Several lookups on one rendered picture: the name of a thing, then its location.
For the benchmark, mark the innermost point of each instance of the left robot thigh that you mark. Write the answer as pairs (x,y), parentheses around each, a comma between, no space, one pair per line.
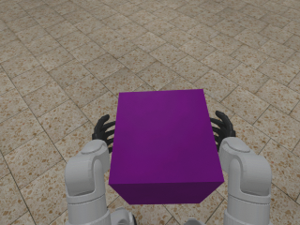
(122,217)

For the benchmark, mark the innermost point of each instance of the carton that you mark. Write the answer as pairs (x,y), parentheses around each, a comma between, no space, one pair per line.
(164,149)

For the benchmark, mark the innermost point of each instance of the right robot forearm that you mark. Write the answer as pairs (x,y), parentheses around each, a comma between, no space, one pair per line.
(249,184)

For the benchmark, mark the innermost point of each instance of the left robot forearm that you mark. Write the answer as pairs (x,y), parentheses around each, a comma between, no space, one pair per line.
(85,185)

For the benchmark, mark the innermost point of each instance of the left robot hand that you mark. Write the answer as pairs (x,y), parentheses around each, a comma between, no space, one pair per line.
(100,128)

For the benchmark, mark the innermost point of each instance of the robot left shin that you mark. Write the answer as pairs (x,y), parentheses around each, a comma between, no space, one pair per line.
(120,208)

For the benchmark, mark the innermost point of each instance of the right robot hand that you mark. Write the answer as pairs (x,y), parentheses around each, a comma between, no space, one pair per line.
(225,130)

